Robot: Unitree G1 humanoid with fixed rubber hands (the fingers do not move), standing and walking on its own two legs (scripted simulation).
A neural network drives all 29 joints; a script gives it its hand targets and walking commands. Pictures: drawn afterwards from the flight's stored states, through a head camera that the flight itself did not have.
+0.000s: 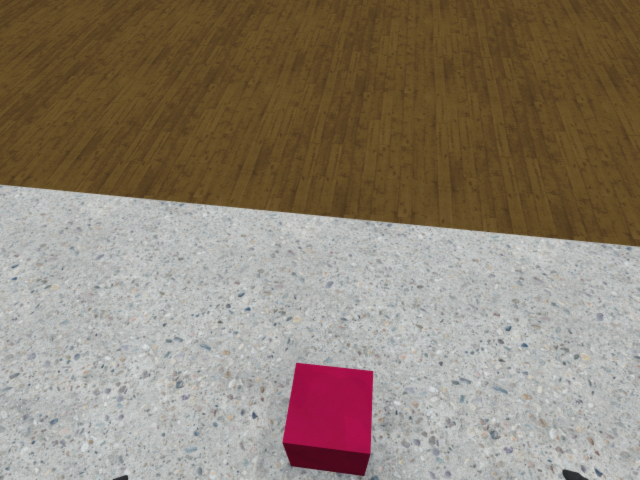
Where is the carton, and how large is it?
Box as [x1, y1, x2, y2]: [282, 363, 372, 475]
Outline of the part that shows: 296,363 282,442 290,464 293,466 363,475 370,453 372,371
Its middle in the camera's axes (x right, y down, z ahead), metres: +0.02 +0.51 +1.06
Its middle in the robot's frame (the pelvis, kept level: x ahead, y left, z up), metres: +0.39 +0.02 -0.66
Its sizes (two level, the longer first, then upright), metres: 0.210 0.200 0.250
